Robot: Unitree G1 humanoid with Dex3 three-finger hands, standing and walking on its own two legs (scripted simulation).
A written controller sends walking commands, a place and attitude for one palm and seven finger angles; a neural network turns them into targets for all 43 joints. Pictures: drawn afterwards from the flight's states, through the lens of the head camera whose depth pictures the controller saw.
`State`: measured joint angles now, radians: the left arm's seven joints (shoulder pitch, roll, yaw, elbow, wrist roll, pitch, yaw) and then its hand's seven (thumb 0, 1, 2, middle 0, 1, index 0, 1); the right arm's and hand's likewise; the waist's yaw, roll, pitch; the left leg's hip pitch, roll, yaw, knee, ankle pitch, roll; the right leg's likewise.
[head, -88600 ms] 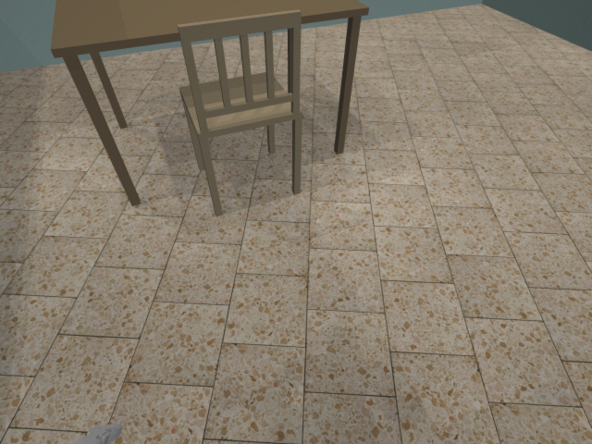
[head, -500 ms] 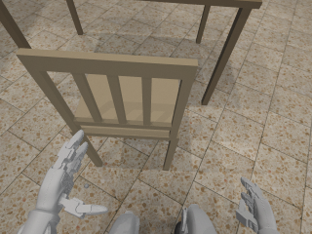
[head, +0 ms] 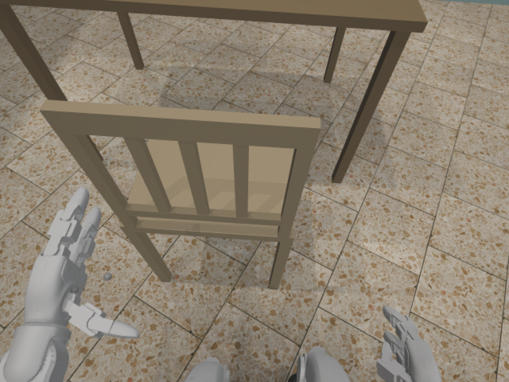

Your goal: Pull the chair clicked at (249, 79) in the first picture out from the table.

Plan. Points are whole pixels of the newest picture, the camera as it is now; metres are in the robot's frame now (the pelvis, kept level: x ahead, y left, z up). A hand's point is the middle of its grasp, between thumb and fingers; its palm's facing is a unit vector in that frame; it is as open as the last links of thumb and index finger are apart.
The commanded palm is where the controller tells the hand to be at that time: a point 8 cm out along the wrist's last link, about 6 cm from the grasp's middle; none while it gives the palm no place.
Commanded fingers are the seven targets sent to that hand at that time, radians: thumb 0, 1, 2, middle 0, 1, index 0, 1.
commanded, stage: raise the hand toward the chair's back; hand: left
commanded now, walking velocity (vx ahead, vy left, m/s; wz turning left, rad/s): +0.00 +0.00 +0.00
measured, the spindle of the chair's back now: (196, 180) +0.46 +0.14 -0.03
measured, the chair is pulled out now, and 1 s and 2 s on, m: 0.29 0.29 0.29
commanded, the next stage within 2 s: aim the fingers beside a spindle in 0.46 s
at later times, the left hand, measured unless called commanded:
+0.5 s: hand (115, 292) +0.23 +0.21 +0.04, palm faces -0.03 -1.00 -0.06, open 16.9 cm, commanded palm +0.21 +0.26 +0.05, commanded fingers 0.00 -0.50 0.30 -0.06 -0.08 -0.06 -0.08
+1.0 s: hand (135, 273) +0.26 +0.19 +0.03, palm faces +0.01 -1.00 -0.05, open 16.9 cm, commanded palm +0.24 +0.24 +0.03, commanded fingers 0.00 -0.50 0.30 -0.06 -0.08 -0.06 -0.08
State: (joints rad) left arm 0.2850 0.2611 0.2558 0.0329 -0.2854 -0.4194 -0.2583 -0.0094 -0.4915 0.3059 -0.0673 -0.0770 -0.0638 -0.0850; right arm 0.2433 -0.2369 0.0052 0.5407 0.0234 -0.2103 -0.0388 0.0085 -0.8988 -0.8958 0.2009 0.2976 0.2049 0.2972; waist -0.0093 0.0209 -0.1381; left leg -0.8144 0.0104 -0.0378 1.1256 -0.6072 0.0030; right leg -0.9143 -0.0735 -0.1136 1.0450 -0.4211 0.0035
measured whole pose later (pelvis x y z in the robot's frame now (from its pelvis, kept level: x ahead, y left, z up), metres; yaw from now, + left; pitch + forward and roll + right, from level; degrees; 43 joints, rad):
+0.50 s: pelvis -0.01 +0.01 +0.00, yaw +0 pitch +16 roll -2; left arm 0.29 0.26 0.22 0.09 -0.28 -0.38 -0.31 -0.01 -0.49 0.30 -0.06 -0.08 -0.06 -0.08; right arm 0.23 -0.24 0.02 0.52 0.02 -0.22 -0.03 0.01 -0.90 -0.90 0.20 0.30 0.20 0.30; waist -0.01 0.02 -0.13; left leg -0.80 0.00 -0.02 1.11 -0.59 0.01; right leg -0.90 -0.08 -0.10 1.02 -0.40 0.01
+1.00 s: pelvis +0.00 +0.00 -0.01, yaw +0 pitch +19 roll -2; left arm 0.20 0.23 0.18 0.12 -0.24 -0.42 -0.22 -0.01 -0.49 0.30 -0.07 -0.08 -0.06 -0.08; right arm 0.23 -0.24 0.01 0.53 0.01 -0.20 -0.02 0.01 -0.90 -0.90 0.20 0.30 0.20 0.30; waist -0.02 0.02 -0.14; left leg -0.88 0.00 -0.02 1.16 -0.61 0.01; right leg -0.98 -0.08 -0.10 1.08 -0.42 0.01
